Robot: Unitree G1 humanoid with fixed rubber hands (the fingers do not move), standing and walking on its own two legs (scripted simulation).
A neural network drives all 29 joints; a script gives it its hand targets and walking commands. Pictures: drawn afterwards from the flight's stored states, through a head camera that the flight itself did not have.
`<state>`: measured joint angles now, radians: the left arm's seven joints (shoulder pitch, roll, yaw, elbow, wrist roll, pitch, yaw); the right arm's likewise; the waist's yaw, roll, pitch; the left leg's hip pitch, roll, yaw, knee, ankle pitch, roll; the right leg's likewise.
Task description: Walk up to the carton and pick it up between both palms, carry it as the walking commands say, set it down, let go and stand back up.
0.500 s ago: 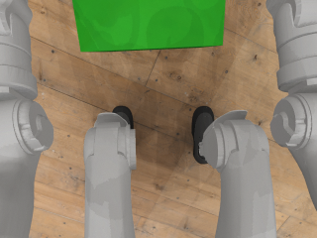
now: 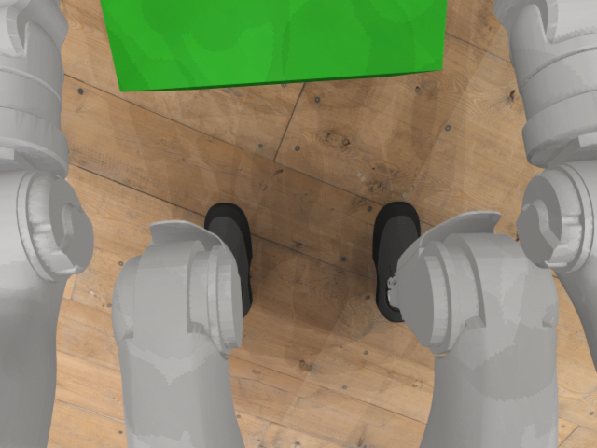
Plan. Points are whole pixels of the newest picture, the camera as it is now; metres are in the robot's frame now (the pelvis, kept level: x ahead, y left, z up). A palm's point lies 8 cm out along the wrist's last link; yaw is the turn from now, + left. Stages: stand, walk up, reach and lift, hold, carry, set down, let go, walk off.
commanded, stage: reach and lift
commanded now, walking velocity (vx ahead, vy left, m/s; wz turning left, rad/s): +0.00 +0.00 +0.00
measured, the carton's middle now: out of the picture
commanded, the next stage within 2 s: none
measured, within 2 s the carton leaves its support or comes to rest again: leaves its support in 1.68 s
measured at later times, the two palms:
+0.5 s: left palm out of the picture +0.55 +0.25 -0.18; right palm out of the picture +0.56 -0.16 -0.19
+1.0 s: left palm out of the picture +0.55 +0.23 -0.19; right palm out of the picture +0.57 -0.14 -0.19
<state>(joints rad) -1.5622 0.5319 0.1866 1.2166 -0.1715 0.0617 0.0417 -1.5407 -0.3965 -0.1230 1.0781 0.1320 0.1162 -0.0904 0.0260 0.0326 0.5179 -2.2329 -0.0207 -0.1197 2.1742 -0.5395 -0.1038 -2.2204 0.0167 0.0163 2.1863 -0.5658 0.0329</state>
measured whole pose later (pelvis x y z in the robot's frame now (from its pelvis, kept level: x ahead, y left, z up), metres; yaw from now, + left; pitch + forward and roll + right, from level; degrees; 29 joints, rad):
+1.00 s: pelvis +0.00 +0.00 +0.00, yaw +0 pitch +34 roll -1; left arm -1.60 0.46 0.13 1.24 -0.21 0.05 0.05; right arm -1.59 -0.38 -0.04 1.11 0.17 0.11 -0.10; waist 0.03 0.02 0.52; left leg -2.23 -0.02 -0.12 2.18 -0.54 -0.09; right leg -2.21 0.02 0.02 2.18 -0.57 0.03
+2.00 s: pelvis -0.01 +0.01 +0.01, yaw -1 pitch +29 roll -2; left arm -1.57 0.46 0.12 1.05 -0.21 0.23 0.07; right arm -1.60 -0.38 -0.08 1.10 0.19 0.23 -0.13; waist 0.04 -0.02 0.53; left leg -2.15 -0.02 -0.11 2.18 -0.54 -0.08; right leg -2.12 0.02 0.02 2.17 -0.57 0.04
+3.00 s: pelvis -0.02 +0.02 +0.07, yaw -1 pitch +23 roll -3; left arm -1.42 0.33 0.27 0.75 -0.04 0.41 0.15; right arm -1.50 -0.32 -0.19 0.91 0.09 0.38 -0.20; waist 0.04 0.01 0.53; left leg -1.89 -0.02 -0.11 2.00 -0.52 -0.06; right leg -1.84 0.02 0.02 1.98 -0.54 0.05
